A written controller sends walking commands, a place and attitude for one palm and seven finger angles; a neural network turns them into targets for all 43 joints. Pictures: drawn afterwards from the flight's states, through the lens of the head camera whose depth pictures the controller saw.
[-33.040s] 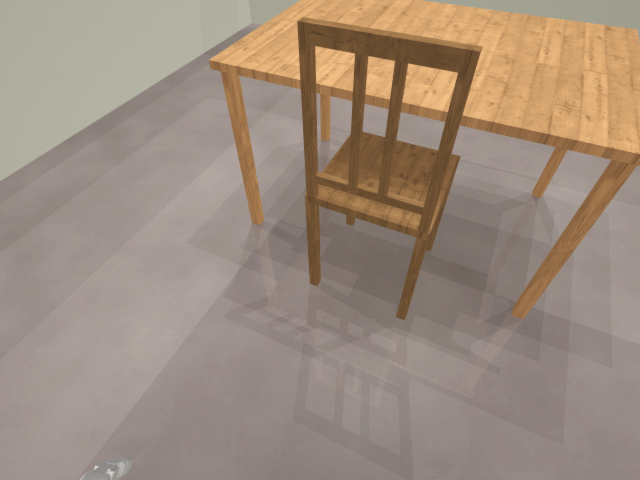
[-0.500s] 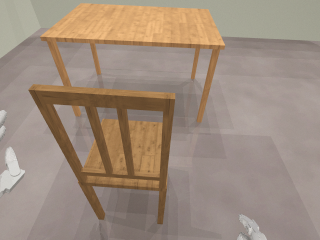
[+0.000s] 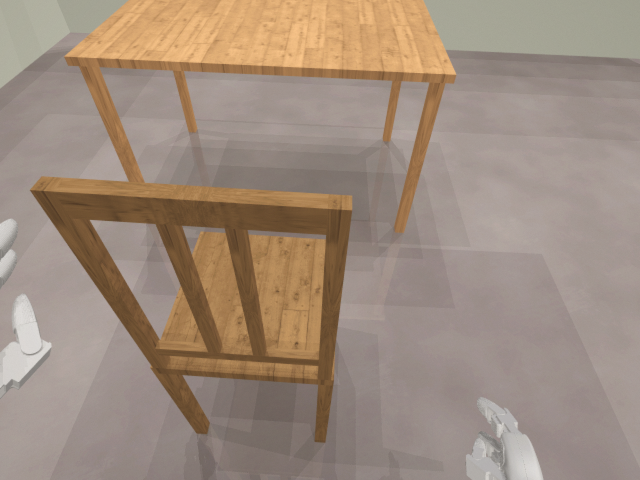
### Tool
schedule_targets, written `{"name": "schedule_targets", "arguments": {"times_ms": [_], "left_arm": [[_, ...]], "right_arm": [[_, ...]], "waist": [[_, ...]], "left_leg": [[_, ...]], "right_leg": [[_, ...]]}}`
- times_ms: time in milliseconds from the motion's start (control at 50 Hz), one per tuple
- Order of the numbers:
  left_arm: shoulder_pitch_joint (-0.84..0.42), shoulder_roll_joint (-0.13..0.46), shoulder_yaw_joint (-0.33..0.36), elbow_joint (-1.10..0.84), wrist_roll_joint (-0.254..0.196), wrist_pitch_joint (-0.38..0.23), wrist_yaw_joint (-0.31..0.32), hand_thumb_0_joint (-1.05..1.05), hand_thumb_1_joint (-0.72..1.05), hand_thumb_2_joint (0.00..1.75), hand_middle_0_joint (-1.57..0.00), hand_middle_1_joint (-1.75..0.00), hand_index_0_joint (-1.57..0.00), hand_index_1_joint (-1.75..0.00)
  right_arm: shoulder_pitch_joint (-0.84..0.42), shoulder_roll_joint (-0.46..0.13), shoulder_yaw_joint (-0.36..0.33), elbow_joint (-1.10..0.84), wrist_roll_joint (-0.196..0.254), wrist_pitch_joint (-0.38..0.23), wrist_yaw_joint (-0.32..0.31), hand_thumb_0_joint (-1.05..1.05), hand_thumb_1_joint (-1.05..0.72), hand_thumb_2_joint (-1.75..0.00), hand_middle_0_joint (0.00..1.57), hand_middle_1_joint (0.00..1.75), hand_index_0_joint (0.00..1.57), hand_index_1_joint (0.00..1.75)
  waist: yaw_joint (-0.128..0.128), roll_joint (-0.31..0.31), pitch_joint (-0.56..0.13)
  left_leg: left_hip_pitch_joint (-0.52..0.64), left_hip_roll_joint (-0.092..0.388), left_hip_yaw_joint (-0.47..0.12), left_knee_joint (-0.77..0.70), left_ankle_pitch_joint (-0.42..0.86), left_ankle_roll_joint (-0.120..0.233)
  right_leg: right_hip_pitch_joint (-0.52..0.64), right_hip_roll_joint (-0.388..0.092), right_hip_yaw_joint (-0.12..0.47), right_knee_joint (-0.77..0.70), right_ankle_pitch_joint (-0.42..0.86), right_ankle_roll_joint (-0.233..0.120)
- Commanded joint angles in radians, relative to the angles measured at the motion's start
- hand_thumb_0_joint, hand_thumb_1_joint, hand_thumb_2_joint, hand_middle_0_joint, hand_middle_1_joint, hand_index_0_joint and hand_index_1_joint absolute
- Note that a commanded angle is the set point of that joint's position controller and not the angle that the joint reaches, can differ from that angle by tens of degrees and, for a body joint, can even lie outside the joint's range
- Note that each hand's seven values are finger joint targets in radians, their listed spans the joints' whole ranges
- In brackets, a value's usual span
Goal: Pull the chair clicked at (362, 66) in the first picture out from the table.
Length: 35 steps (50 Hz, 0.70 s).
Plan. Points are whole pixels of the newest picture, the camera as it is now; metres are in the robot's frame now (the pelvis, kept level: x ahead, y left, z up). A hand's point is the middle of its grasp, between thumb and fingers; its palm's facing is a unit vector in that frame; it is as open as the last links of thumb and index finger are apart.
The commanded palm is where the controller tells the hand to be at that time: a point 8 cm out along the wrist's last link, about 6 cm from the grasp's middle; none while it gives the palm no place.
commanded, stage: stop stepping back and stand still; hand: left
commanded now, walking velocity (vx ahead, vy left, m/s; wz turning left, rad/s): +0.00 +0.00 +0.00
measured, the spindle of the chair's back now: (196, 296) +0.39 +0.22 -0.05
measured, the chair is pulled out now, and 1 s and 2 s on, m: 0.68 0.68 0.68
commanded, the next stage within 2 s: let the arm hang, fingers relaxed in 0.02 s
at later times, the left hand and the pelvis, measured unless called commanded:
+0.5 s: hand out of the picture +0.00 +0.17 -0.17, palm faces +0.07 -0.98 -0.21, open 6.8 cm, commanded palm none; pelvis -0.03 -0.02 -0.01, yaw +2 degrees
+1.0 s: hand out of the picture -0.05 +0.12 -0.18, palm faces +0.09 -0.98 -0.18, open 7.3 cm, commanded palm none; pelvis -0.03 -0.03 -0.01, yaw +2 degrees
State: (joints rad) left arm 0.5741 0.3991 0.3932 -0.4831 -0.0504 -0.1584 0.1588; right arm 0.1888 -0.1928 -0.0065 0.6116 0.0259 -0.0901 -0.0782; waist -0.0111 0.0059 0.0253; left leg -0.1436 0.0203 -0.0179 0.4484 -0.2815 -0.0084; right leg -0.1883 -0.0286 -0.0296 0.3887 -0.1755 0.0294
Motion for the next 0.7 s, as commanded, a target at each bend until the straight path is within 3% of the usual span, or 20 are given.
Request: {"name": "schedule_targets", "arguments": {"times_ms": [0, 80, 100, 120, 140, 160, 220, 240, 320, 340, 420, 440, 480, 560, 600, 680], "left_arm": [[-0.022, 0.164, 0.128, -0.197, -0.004, -0.06, 0.025, 0.0, 0.9, 0.9, -0.2, -0.3, -0.2, -0.3], [-0.045, 0.164, 0.124, -0.187, -0.003, -0.053, 0.026, 0.0, 0.9, 0.9, -0.2, -0.3, -0.2, -0.3], [-0.12, -0.027, -0.306, 0.571, 0.108, 0.076, -0.122, 0.0, 0.9, 0.9, -0.2, -0.3, -0.2, -0.3], [-0.122, -0.09, -0.286, 0.607, 0.09, 0.147, -0.149, 0.0, 0.9, 0.9, -0.2, -0.3, -0.2, -0.3], [-0.151, -0.126, -0.307, 0.645, 0.087, 0.162, -0.152, 0.0, 0.9, 0.9, -0.2, -0.3, -0.2, -0.3], [-0.182, -0.12, -0.312, 0.691, 0.087, 0.166, -0.153, 0.0, 0.9, 0.9, -0.2, -0.3, -0.2, -0.3], [-0.266, -0.088, -0.321, 0.862, 0.09, 0.171, -0.147, 0.0, 0.9, 0.9, -0.2, -0.3, -0.2, -0.3], [-0.281, -0.08, -0.325, 0.927, 0.089, 0.175, -0.145, 0.0, 0.9, 0.9, -0.2, -0.3, -0.2, -0.3], [-0.27, -0.058, -0.349, 1.161, 0.079, 0.173, -0.139, 0.0, 0.9, 0.9, -0.2, -0.3, -0.2, -0.3], [-0.262, -0.053, -0.356, 1.205, 0.077, 0.173, -0.138, 0.0, 0.9, 0.9, -0.2, -0.3, -0.2, -0.3], [-0.221, -0.101, -0.345, 1.319, 0.074, 0.166, -0.132, 0.0, 0.9, 0.9, -0.2, -0.3, -0.2, -0.3], [-0.229, -0.104, -0.35, 1.336, 0.072, 0.167, -0.133, 0.0, 0.9, 0.9, -0.2, -0.3, -0.2, -0.3], [-0.233, -0.107, -0.356, 1.373, 0.068, 0.167, -0.135, 0.0, 0.9, 0.9, -0.2, -0.3, -0.2, -0.3], [-0.221, -0.111, -0.363, 1.435, 0.064, 0.172, -0.137, 0.0, 0.9, 0.9, -0.2, -0.3, -0.2, -0.3], [-0.208, -0.109, -0.365, 1.458, 0.063, 0.171, -0.136, 0.0, 0.9, 0.9, -0.2, -0.3, -0.2, -0.3], [-0.195, -0.119, -0.366, 1.486, 0.061, 0.169, -0.132, 0.0, 0.9, 0.9, -0.2, -0.3, -0.2, -0.3]], "right_arm": [[-0.064, -0.119, -0.039, -0.155, -0.002, -0.043, -0.008, 0.0, -0.9, -0.9, 0.2, 0.3, 0.2, 0.3], [-0.063, -0.122, -0.037, -0.159, -0.003, -0.038, -0.011, 0.0, -0.9, -0.9, 0.2, 0.3, 0.2, 0.3], [-0.071, -0.23, -0.071, 0.074, -0.02, -0.087, 0.09, 0.0, -0.9, -0.9, 0.2, 0.3, 0.2, 0.3], [0.015, -0.165, -0.061, 0.094, -0.024, -0.026, 0.089, 0.0, -0.9, -0.9, 0.2, 0.3, 0.2, 0.3], [0.029, -0.124, -0.048, 0.093, -0.032, -0.005, 0.082, 0.0, -0.9, -0.9, 0.2, 0.3, 0.2, 0.3], [0.029, -0.126, -0.036, 0.083, -0.04, 0.013, 0.082, 0.0, -0.9, -0.9, 0.2, 0.3, 0.2, 0.3], [0.041, -0.142, -0.026, 0.095, -0.054, 0.049, 0.082, 0.0, -0.9, -0.9, 0.2, 0.3, 0.2, 0.3], [0.04, -0.145, -0.027, 0.113, -0.053, 0.057, 0.081, 0.0, -0.9, -0.9, 0.2, 0.3, 0.2, 0.3], [0.074, -0.135, -0.01, 0.193, -0.048, 0.064, 0.074, 0.0, -0.9, -0.9, 0.2, 0.3, 0.2, 0.3], [0.08, -0.133, -0.008, 0.212, -0.045, 0.067, 0.072, 0.0, -0.9, -0.9, 0.2, 0.3, 0.2, 0.3], [0.16, -0.069, -0.012, 0.282, -0.049, 0.071, 0.061, 0.0, -0.9, -0.9, 0.2, 0.3, 0.2, 0.3], [0.171, -0.065, -0.013, 0.293, -0.047, 0.077, 0.059, 0.0, -0.9, -0.9, 0.2, 0.3, 0.2, 0.3], [0.217, -0.064, -0.013, 0.321, -0.046, 0.076, 0.059, 0.0, -0.9, -0.9, 0.2, 0.3, 0.2, 0.3], [0.273, -0.056, -0.011, 0.367, -0.047, 0.081, 0.056, 0.0, -0.9, -0.9, 0.2, 0.3, 0.2, 0.3], [0.306, -0.049, -0.011, 0.384, -0.046, 0.082, 0.056, 0.0, -0.9, -0.9, 0.2, 0.3, 0.2, 0.3], [0.342, -0.034, -0.008, 0.41, -0.046, 0.082, 0.055, 0.0, -0.9, -0.9, 0.2, 0.3, 0.2, 0.3]], "waist": [[-0.003, 0.074, -0.122], [-0.003, 0.06, -0.099], [-0.042, 0.033, 0.034], [-0.022, 0.026, -0.076], [-0.017, 0.008, -0.086], [-0.007, -0.016, -0.079], [0.005, -0.176, -0.061], [0.01, -0.138, -0.033], [0.018, 0.013, -0.065], [0.024, 0.063, -0.028], [0.019, 0.155, -0.052], [0.021, 0.108, -0.006], [0.015, 0.061, -0.002], [0.016, 0.023, 0.066], [0.013, -0.014, 0.052], [0.011, -0.031, 0.064]], "left_leg": [[-0.065, 0.085, -0.036, -0.084, 0.311, 0.015], [-0.094, 0.079, -0.037, -0.1, 0.211, 0.018], [-0.156, 0.059, -0.067, 0.057, 0.365, 0.025], [-0.113, 0.058, -0.058, 0.04, 0.406, 0.014], [-0.109, 0.069, -0.075, 0.037, 0.357, 0.029], [-0.166, 0.077, -0.112, 0.003, 0.263, 0.046], [-0.191, 0.047, -0.128, -0.001, 0.175, 0.052], [-0.175, 0.037, -0.114, -0.013, 0.162, 0.052], [-0.148, 0.038, -0.1, -0.043, 0.14, 0.043], [-0.155, 0.034, -0.095, -0.052, 0.114, 0.045], [-0.168, 0.037, -0.087, -0.06, 0.03, 0.042], [-0.18, 0.04, -0.091, -0.066, 0.009, 0.047], [-0.186, 0.042, -0.092, -0.069, -0.011, 0.046], [-0.214, 0.041, -0.092, -0.086, -0.083, 0.053], [-0.203, 0.033, -0.085, -0.076, -0.088, 0.054], [-0.202, 0.027, -0.078, -0.065, -0.079, 0.055]], "right_leg": [[0.139, -0.058, 0.052, -0.007, 0.276, -0.035], [0.131, -0.058, 0.063, -0.036, 0.211, -0.034], [-0.091, -0.076, 0.008, 0.131, 0.294, -0.043], [-0.087, -0.07, 0.046, 0.104, 0.219, -0.049], [-0.102, -0.067, 0.027, 0.1, 0.138, -0.05], [-0.079, -0.06, 0.022, 0.104, 0.048, -0.043], [-0.037, -0.072, 0.064, 0.08, 0.014, -0.058], [-0.052, -0.07, 0.067, 0.072, 0.005, -0.069], [-0.006, -0.067, 0.079, 0.059, -0.015, -0.064], [-0.014, -0.06, 0.079, 0.042, -0.021, -0.067], [0.015, -0.064, 0.068, 0.021, -0.055, -0.078], [-0.002, -0.057, 0.061, -0.001, -0.064, -0.08], [-0.008, -0.069, 0.065, -0.007, -0.102, -0.082], [-0.054, -0.067, 0.064, -0.032, -0.188, -0.086], [-0.062, -0.072, 0.072, -0.04, -0.221, -0.088], [-0.082, -0.074, 0.077, -0.047, -0.247, -0.092]]}}
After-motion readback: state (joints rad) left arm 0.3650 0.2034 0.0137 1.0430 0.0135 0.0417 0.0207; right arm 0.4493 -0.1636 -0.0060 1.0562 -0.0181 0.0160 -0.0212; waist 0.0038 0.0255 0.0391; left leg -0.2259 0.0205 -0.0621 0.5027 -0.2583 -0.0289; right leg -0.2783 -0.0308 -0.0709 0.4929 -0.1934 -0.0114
